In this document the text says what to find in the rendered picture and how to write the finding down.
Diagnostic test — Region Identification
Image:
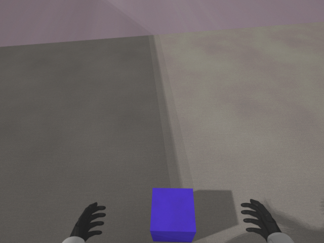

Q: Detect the right robot forearm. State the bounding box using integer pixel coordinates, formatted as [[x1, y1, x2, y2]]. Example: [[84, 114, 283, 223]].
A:
[[267, 232, 294, 243]]

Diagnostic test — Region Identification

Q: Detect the robot right hand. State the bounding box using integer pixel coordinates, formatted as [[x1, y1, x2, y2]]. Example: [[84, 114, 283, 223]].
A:
[[241, 199, 281, 241]]

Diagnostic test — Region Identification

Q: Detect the robot left hand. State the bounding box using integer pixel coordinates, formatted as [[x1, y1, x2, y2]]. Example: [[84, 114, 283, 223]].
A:
[[70, 202, 106, 242]]

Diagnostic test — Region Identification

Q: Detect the carton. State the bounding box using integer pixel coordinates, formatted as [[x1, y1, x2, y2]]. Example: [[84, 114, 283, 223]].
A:
[[150, 188, 196, 242]]

